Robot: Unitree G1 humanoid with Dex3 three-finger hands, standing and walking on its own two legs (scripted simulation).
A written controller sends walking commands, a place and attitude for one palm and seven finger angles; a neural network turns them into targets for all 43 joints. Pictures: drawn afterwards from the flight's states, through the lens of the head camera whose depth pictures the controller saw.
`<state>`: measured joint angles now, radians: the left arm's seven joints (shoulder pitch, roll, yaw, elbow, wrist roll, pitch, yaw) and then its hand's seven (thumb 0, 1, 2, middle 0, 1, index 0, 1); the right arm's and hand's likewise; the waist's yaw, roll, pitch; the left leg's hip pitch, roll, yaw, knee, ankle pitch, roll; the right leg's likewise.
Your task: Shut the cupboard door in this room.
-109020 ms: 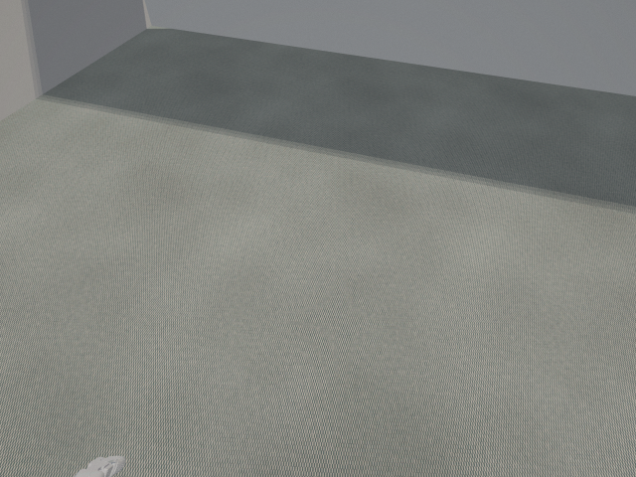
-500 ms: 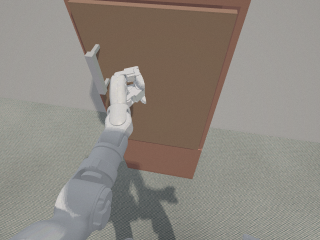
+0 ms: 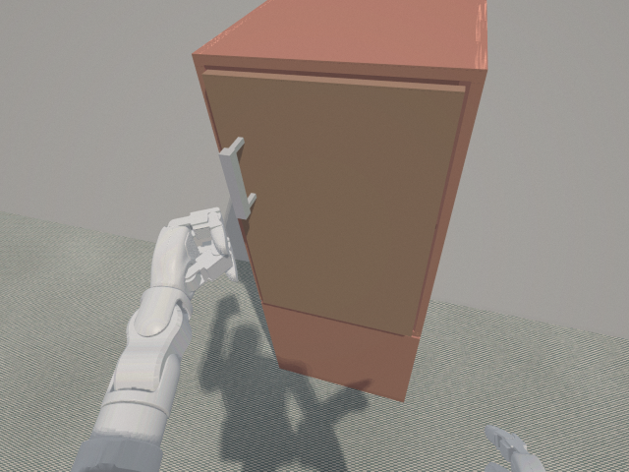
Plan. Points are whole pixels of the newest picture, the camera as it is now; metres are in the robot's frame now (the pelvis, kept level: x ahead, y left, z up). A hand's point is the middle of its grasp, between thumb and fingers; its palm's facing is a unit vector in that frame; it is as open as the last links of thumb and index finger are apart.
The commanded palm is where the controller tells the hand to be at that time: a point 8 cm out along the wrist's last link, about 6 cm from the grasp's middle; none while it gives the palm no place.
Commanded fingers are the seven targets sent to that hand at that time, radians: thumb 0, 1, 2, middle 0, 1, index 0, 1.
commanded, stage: draw the hand back to the body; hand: left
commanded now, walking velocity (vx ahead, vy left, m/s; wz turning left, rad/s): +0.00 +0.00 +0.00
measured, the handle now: (240, 179) +0.56 +0.16 +0.09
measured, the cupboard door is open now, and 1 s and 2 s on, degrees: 0 0 0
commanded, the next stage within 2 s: step back with the hand held close in 1.06 s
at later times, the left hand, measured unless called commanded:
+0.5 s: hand (77, 320) +0.24 +0.26 +0.16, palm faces +0.30 -0.90 -0.31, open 4.7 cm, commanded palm +0.18 +0.31 +0.18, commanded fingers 0.00 0.90 0.90 -0.42 -0.54 -0.42 -0.54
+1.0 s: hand out of the picture +0.19 +0.30 +0.17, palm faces +0.45 -0.81 -0.37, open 7.3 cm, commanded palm +0.14 +0.34 +0.19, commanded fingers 0.00 0.90 0.90 -0.20 -0.30 -0.20 -0.30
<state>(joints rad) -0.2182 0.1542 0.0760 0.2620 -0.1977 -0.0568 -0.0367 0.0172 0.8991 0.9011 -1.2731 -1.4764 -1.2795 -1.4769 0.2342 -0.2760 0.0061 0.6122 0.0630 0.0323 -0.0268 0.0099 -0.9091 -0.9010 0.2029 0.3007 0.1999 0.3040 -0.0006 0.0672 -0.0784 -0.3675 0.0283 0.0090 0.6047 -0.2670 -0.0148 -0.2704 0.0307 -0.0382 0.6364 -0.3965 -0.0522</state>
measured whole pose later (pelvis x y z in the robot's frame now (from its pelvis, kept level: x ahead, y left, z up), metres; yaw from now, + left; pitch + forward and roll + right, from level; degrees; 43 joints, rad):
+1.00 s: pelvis +0.00 +0.04 +0.02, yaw +0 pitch -4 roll +0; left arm 0.45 0.34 0.32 -0.37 -0.08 -0.04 0.10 0.02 0.89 0.90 -0.22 -0.32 -0.22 -0.32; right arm 0.18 -0.23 0.03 0.63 0.02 -0.07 -0.07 0.01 -0.91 -0.90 0.21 0.30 0.20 0.30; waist 0.06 0.06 -0.01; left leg -0.16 -0.01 0.03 0.42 -0.19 0.03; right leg -0.03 -0.01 -0.02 0.39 -0.29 0.00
